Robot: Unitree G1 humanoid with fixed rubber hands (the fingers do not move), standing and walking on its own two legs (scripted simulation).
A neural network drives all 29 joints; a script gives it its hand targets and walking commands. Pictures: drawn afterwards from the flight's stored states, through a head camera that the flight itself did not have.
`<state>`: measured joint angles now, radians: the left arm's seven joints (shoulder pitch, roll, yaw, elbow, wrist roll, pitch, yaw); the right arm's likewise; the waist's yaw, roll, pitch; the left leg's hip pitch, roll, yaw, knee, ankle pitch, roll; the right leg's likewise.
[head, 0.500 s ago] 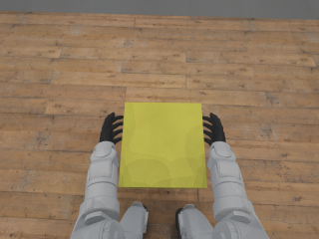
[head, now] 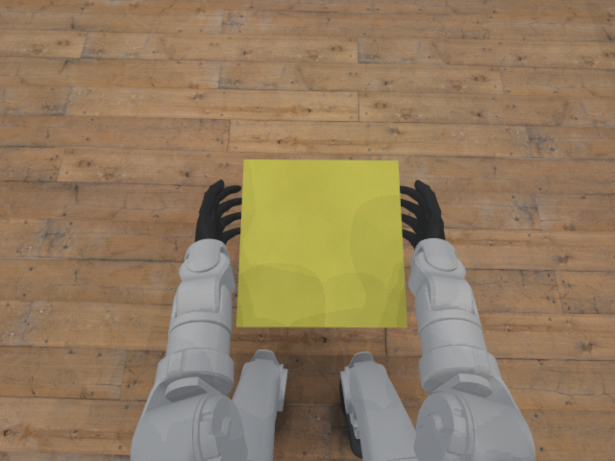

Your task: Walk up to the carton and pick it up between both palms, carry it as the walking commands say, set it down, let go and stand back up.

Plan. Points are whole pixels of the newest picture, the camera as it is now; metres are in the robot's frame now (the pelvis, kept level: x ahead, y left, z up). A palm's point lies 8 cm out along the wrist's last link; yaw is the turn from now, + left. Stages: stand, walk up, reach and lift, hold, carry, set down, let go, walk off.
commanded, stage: set down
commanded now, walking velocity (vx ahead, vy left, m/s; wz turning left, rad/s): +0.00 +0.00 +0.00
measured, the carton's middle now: (317, 255) +0.38 +0.00 -0.15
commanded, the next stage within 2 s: none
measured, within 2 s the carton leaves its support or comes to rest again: neither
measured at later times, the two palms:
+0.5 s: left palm (221, 245) +0.40 +0.15 -0.15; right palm (402, 246) +0.40 -0.14 -0.16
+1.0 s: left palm (231, 245) +0.43 +0.15 -0.24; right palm (389, 246) +0.43 -0.14 -0.24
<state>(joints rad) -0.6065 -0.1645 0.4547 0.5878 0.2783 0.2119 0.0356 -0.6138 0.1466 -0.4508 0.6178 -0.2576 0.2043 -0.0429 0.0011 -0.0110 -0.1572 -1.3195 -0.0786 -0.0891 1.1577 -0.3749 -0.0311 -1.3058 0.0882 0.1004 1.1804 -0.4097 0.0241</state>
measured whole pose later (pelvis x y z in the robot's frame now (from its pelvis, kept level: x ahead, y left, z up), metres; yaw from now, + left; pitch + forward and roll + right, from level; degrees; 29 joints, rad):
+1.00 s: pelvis -0.04 +0.00 -0.15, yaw -1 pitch +40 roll -1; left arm -0.96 -0.01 0.43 0.74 0.16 0.20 0.08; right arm -0.95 0.02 -0.43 0.75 -0.14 0.18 -0.11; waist 0.02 0.00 -0.08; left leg -1.92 -0.13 -0.11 1.71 -0.49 -0.07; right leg -1.91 0.16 0.08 1.72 -0.52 0.06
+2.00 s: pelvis -0.05 +0.00 -0.26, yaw -2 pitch +40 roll -1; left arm -1.27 0.14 0.36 0.84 0.07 0.19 0.11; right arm -1.27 -0.12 -0.33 0.87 -0.02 0.17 -0.17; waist 0.04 -0.01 0.22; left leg -2.23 -0.15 -0.09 2.09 -0.54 -0.09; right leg -2.22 0.20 0.06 2.09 -0.57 0.10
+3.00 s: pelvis -0.04 +0.00 -0.28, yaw -2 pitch +37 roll +0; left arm -1.28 0.16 0.35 0.98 0.07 0.15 0.10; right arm -1.28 -0.13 -0.32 1.00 -0.03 0.12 -0.16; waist 0.03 -0.02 0.27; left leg -2.24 -0.11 -0.05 2.17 -0.58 -0.07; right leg -2.23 0.16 0.04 2.18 -0.60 0.07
